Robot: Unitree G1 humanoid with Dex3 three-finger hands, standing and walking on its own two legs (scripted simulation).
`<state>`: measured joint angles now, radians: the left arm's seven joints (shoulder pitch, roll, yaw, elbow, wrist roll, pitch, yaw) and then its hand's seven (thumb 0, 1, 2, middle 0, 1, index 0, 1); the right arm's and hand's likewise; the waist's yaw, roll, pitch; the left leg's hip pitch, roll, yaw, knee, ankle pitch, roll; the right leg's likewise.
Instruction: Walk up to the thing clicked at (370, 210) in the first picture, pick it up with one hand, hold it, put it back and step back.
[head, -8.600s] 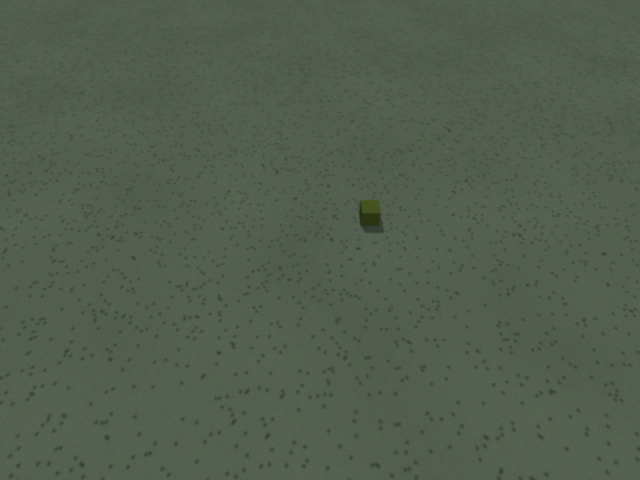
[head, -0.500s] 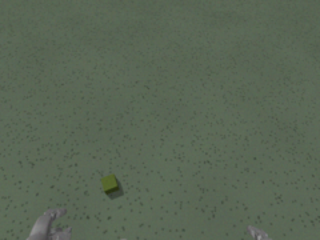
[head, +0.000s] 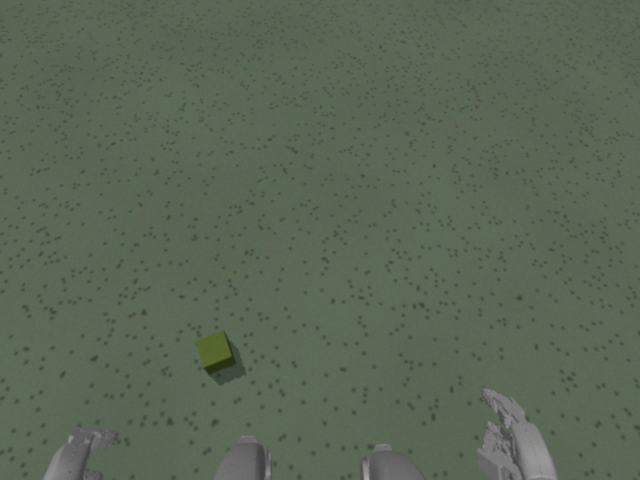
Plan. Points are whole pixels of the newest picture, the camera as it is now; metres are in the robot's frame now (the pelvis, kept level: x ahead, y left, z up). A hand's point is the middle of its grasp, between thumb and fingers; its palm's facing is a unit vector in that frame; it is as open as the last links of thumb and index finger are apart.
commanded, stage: rise first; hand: left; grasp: from above
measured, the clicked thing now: (216, 352) +0.46 +0.27 -0.66
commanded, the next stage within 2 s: none
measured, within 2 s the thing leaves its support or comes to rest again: neither
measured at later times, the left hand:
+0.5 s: hand (130, 450) +0.19 +0.30 -0.27, palm faces -0.35 -0.61 -0.71, open 14.1 cm
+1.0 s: hand (157, 390) +0.31 +0.33 -0.43, palm faces -0.36 -0.15 -0.92, open 13.6 cm
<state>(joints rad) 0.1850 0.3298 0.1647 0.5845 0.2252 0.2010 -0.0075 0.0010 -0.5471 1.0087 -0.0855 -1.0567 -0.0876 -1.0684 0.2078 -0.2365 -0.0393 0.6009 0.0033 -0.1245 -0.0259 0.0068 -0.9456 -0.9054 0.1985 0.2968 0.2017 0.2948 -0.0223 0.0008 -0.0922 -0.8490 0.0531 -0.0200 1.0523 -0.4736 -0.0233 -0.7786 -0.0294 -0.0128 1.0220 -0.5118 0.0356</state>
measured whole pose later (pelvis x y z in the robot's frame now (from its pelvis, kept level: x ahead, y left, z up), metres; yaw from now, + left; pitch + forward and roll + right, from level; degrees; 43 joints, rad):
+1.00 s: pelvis -0.10 +0.00 -0.30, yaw -5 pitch +33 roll -5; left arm -0.69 0.65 0.21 1.21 1.02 -0.02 0.36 0.00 -0.49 0.96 -0.10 -1.12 -0.13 -1.10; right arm 0.12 -0.25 -0.03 0.79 -0.09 -0.12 0.09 0.00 -0.91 -0.90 0.20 0.30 0.20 0.29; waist -0.09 0.00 -0.10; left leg -2.10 0.05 -0.13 2.13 -0.61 -0.04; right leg -2.02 0.02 -0.02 2.12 -0.68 0.04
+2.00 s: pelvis -0.08 +0.00 -0.37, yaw -9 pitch +33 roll -8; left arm -0.94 0.81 0.29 1.47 1.07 -0.03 0.40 0.00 -0.55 0.98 -0.09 -1.06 -0.11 -1.05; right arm 0.11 -0.28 0.06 0.78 -0.15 -0.12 0.20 0.00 -0.92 -0.90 0.20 0.30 0.20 0.29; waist -0.19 -0.03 0.00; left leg -2.33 0.05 -0.20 2.41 -0.68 -0.05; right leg -2.22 0.05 -0.05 2.36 -0.73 0.06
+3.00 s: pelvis -0.08 +0.00 -0.38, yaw -11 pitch +32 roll -10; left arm -1.01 0.90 0.29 1.52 1.06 0.01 0.39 0.00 -0.58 0.98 -0.11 -1.06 -0.11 -1.06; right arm 0.13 -0.29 0.13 0.75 -0.16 -0.12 0.24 0.00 -0.94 -0.91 0.19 0.30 0.20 0.29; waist -0.24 -0.04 0.03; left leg -2.35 0.04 -0.23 2.45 -0.67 -0.04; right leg -2.22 0.06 -0.07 2.37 -0.72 0.07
